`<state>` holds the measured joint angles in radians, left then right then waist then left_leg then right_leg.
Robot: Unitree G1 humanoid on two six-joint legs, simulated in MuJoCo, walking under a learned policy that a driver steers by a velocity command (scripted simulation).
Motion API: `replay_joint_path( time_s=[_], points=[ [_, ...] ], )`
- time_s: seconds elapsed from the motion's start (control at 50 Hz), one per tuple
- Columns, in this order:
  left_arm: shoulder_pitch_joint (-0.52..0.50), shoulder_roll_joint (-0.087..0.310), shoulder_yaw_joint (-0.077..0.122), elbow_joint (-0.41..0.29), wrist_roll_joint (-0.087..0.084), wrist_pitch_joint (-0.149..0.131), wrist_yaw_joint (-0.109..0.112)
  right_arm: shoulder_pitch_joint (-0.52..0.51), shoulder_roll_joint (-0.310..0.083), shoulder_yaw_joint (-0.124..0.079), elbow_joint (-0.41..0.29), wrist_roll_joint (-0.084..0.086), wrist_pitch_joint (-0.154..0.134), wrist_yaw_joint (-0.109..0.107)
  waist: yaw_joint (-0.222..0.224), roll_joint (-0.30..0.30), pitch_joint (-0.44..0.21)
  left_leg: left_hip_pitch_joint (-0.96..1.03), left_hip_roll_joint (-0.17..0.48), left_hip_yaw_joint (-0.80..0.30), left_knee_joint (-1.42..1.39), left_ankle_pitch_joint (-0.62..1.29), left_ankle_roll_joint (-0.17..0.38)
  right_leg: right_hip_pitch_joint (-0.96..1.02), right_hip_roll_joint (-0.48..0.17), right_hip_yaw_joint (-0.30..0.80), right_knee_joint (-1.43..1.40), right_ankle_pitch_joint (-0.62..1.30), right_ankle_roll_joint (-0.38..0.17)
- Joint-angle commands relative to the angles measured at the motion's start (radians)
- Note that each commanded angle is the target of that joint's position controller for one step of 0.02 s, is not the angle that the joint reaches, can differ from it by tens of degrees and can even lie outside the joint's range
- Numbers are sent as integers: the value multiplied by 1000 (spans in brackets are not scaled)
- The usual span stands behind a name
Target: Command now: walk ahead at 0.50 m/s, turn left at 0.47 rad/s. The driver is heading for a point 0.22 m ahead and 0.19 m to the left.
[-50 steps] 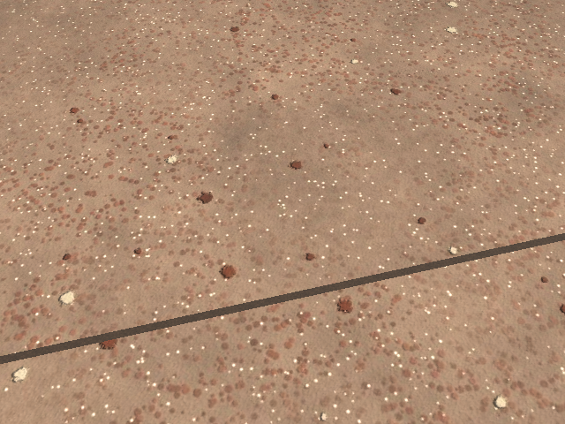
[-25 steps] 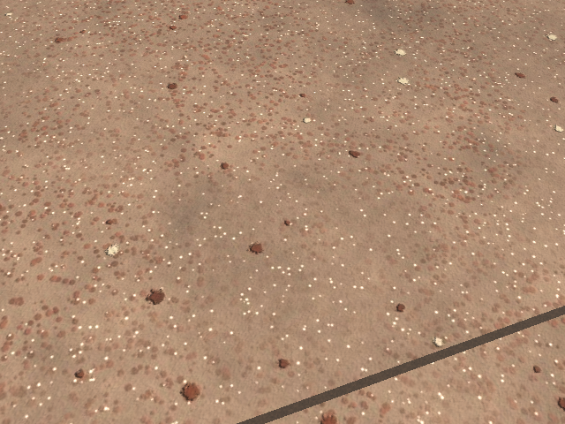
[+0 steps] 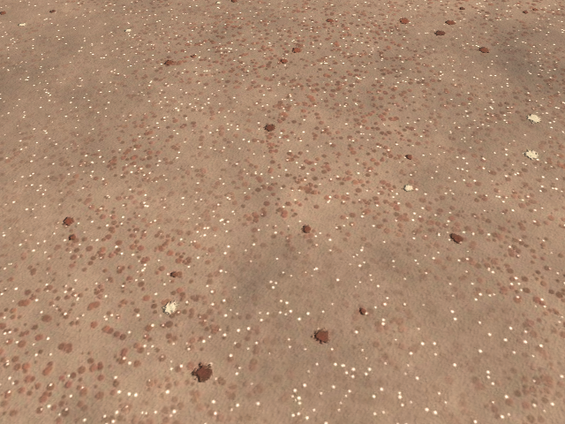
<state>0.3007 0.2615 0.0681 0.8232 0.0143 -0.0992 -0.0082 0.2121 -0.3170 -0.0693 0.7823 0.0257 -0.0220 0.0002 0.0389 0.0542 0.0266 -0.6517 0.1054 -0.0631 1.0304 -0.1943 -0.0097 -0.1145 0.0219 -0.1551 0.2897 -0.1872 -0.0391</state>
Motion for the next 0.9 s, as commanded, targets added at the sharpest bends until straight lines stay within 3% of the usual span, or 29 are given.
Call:
replay_joint_path(
  time_s=[0.02, 0.1, 0.16, 0.2, 0.22, 0.24, 0.26, 0.28, 0.3, 0.32, 0.34, 0.36, 0.38, 0.42, 0.46, 0.5, 0.56, 0.62, 0.64, 0.66, 0.68, 0.7, 0.72, 0.78, 0.9],
  points=[
    [-88, 144, 34, -62, 0, -17, 12, 0, -16, -1, -59, -3, -6, 13, -32, -111, 18, -14, 33, -19, -136, 163, -3, -12, -269, 93, -175, 228, -142],
    [-33, 179, 45, -30, -13, 0, 21, -140, 0, 9, -111, -5, -12, 39, 22, -86, 56, 0, 14, 52, -317, 234, 21, 59, -286, 11, -169, 242, -124],
    [-10, 198, 50, 0, -30, 28, 23, -183, -8, 5, -149, -18, -15, 51, 15, -96, 67, 37, -32, 89, -406, 154, 51, 132, -304, -14, -63, 520, -103],
    [-31, 226, 56, 3, -44, 42, 30, -99, -48, -15, -141, -28, -18, 55, -45, -138, -9, 173, -97, 126, -436, 91, 84, 166, -296, -20, 91, 786, -73],
    [-53, 222, 53, 2, -48, 49, 33, 26, -85, -37, -105, -28, -21, 53, -117, -123, -78, 335, -137, 139, -510, 167, 109, 146, -259, -41, 248, 805, -42],
    [-25, 194, 41, 4, -36, 45, 33, 123, -147, -62, -78, -31, -18, 36, -161, -70, -146, 547, -122, 93, -550, 409, 135, 29, -205, -60, 444, 660, 9],
    [39, 94, 8, -26, 21, 34, 24, 168, -245, -74, -75, -45, -9, 11, -107, 188, -271, 886, 130, -210, -431, 955, 247, -296, -89, -62, 809, -145, 78],
    [129, 79, -15, -4, -4, 21, 9, 135, -220, -49, -106, -50, -15, 16, -81, 200, -507, 1036, 341, -562, -514, 998, 448, -438, 10, 151, 1073, -553, 111],
    [57, 170, 12, 17, -44, 23, 3, 124, -153, -35, -107, -43, -12, 26, -130, 36, -490, 950, 279, -436, -553, 910, 406, -435, -47, 252, 1084, -497, 100],
    [-25, 158, 8, -12, -58, 27, 7, 60, -125, -27, -97, -28, -16, 28, -110, 36, -327, 834, 223, -308, -570, 793, 355, -508, -85, 219, 1030, -446, 86],
    [-65, 142, 7, -6, -40, 35, 21, 6, -89, -17, -92, -22, -21, 28, -87, -29, -219, 693, 177, -245, -609, 701, 310, -510, -117, 207, 953, -384, 86],
    [-67, 147, 12, 0, -27, 51, 33, -40, -62, -8, -90, -26, -22, 24, -54, -22, -176, 569, 152, -200, -648, 649, 290, -443, -137, 214, 892, -331, 87],
    [-39, 141, 13, 12, -24, 69, 38, -68, -63, -7, -89, -40, -22, 24, -22, 3, -160, 463, 134, -165, -685, 623, 279, -350, -137, 213, 857, -286, 91],
    [2, 109, 9, 31, -18, 90, 48, -106, -64, -8, -80, -54, -30, 22, 10, 22, -163, 375, 118, -112, -720, 614, 284, -260, -127, 201, 753, -242, 101],
    [-20, 92, 3, 34, -12, 97, 55, -128, -64, -8, -64, -54, -31, 13, 11, 32, -165, 352, 100, -74, -734, 553, 273, -220, -124, 199, 614, -191, 104],
    [-57, 91, 0, 36, -12, 105, 55, -124, -66, -7, -45, -52, -23, 3, -8, 46, -169, 352, 91, -68, -756, 393, 257, -182, -119, 196, 511, -109, 102],
    [-104, 103, 3, 38, -15, 112, 50, -122, -54, 1, -17, -49, -8, -3, -26, 53, -125, 332, 83, -93, -783, 74, 233, -140, -106, 189, 393, -64, 92],
    [-102, 95, -1, 53, 8, 104, 41, -109, -12, 20, 15, -38, 0, -1, -4, 16, -68, 285, 22, -88, -748, -176, 143, -24, -99, 182, 151, 79, 56],
    [-104, 131, 3, 48, 15, 99, 43, -75, 3, 26, 29, -47, -1, 0, -22, -35, -55, 275, -17, -69, -700, -206, 97, -2, -165, 253, 111, 164, 33],
    [-143, 204, 18, 52, 0, 99, 46, -7, -4, 19, 39, -47, -4, 2, -95, -162, -39, 278, -87, -9, -680, -190, 64, -46, -189, 268, 130, 110, -2],
    [-152, 149, 12, 66, -6, 96, 39, -45, -5, 21, 43, -51, 1, -4, -69, -187, -40, 389, -107, 34, -650, -119, 41, -159, -161, 260, 93, -80, -5],
    [-158, 109, 1, 72, 0, 89, 35, -79, -20, 17, 41, -47, 7, -9, -58, -169, -26, 439, -101, 34, -630, -74, 39, -208, -141, 251, 71, -137, 13],
    [-170, 100, -4, 78, 4, 83, 33, -86, -17, 16, 47, -42, 14, -15, -59, -158, -27, 460, -91, 29, -622, -40, 48, -215, -131, 239, 68, -101, 31],
    [-151, 102, -7, 108, -5, 66, 32, -76, -23, 13, 73, -43, 22, -18, -47, -126, -45, 461, -80, 17, -622, 54, 60, -141, -113, 215, 105, 48, 44],
    [-140, 101, -12, 155, -11, 75, 41, -84, -18, 11, 124, -32, 21, -19, -32, -72, -65, 486, -77, 24, -610, 173, 51, -78, -98, 199, 133, 164, 31]
  ],
)
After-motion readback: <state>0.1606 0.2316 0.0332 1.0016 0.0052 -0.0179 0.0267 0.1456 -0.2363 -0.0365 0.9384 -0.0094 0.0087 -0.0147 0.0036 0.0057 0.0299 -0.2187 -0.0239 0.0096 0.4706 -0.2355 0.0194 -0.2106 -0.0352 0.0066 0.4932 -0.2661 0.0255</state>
